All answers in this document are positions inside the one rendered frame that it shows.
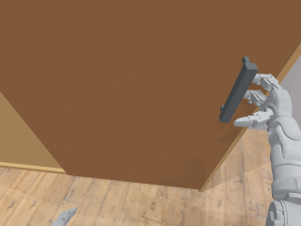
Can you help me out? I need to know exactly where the right robot hand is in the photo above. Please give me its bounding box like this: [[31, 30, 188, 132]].
[[233, 73, 293, 129]]

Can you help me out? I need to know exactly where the wardrobe door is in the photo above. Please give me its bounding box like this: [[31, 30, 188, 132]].
[[0, 0, 301, 189], [0, 91, 62, 169]]

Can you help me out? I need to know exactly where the handle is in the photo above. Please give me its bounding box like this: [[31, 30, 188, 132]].
[[219, 56, 259, 123]]

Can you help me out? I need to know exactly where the robot right upper arm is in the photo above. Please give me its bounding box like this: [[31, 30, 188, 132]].
[[265, 200, 301, 226]]

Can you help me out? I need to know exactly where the left robot hand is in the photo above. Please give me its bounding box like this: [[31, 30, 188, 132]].
[[51, 207, 77, 226]]

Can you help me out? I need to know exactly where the robot right forearm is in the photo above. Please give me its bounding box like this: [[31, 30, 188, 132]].
[[266, 117, 301, 205]]

